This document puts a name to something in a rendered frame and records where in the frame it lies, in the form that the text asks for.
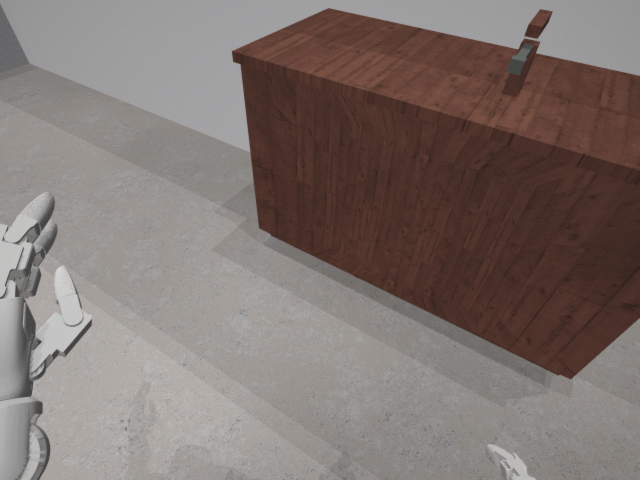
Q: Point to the robot left hand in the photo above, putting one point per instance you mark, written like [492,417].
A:
[23,247]

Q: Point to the robot right hand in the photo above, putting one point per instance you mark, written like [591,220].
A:
[511,466]

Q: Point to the tap lever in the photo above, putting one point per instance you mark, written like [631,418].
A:
[517,63]

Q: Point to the robot left forearm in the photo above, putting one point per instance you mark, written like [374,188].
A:
[24,446]

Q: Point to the counter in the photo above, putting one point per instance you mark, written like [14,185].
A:
[507,205]

